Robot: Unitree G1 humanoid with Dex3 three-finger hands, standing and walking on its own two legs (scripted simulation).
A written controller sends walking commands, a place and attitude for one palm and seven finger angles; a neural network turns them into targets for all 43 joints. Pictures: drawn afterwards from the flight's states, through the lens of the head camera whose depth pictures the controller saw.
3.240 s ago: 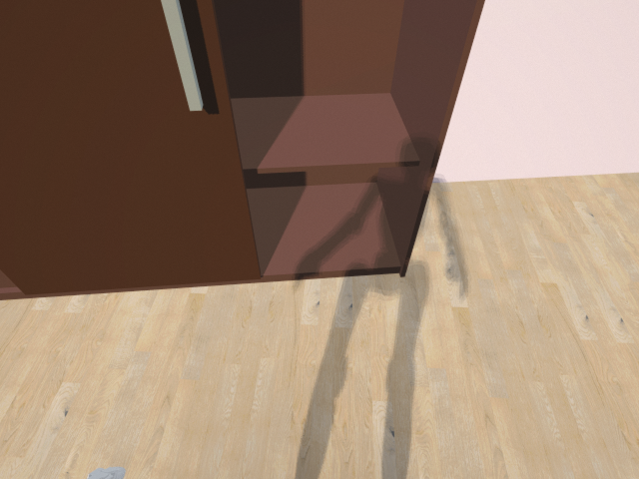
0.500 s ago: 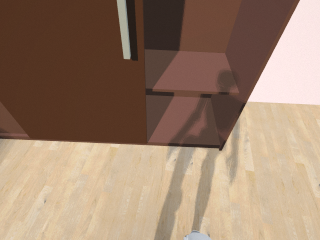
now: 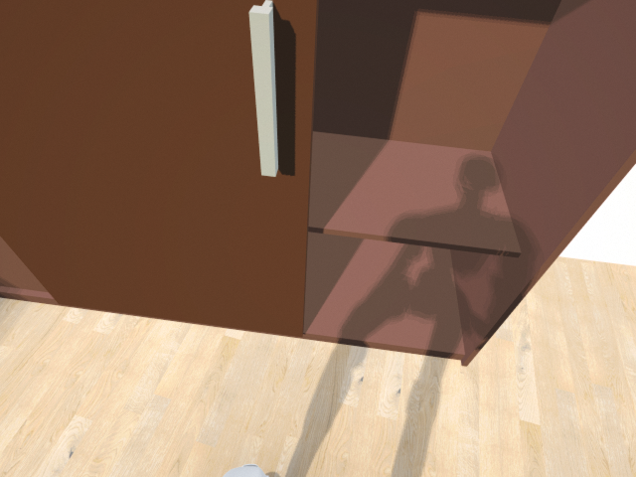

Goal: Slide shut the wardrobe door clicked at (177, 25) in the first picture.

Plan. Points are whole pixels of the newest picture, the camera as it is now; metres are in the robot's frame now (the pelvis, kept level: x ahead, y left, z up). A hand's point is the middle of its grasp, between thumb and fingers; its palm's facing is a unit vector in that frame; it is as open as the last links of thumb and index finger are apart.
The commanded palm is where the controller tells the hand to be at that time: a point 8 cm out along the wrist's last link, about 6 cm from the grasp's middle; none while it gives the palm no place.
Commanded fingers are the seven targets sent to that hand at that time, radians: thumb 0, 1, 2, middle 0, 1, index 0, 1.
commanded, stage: take the last steps up to it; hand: left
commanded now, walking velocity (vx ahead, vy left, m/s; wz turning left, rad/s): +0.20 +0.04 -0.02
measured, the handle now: (269, 97) +0.63 +0.15 +0.16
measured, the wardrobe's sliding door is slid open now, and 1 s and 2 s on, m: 0.55 0.55 0.55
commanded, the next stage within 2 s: come to a stop and stand still in 0.10 s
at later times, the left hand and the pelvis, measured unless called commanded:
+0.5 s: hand (190, 428) +0.21 +0.21 -0.18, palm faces -0.01 -0.97 -0.25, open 7.3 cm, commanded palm none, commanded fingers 0.00 0.90 0.90 -0.20 -0.30 -0.20 -0.30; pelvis +0.15 +0.02 -0.01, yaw -2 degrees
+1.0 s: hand (138, 452) +0.17 +0.28 -0.17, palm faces +0.01 -0.96 -0.26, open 7.4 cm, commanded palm none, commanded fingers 0.00 0.90 0.90 -0.20 -0.30 -0.20 -0.30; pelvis +0.11 +0.08 -0.01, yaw -2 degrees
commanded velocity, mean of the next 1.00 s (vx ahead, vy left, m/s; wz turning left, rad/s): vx -0.10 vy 0.01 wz -0.01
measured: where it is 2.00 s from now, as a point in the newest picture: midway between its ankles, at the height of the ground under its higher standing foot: outside the picture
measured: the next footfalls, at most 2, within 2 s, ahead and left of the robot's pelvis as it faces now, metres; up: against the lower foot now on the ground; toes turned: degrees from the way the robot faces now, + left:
left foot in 0.06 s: +0.14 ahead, +0.12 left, +0.00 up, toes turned +8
right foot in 0.48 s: +0.22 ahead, -0.09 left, +0.00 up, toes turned -7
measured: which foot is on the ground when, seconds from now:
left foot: up 0.00-0.04, down 0.06-0.52, up 0.54-0.88, down 0.90-1.00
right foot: down 0.00-0.06, up 0.08-0.46, down 0.48-0.92, up 0.94-1.00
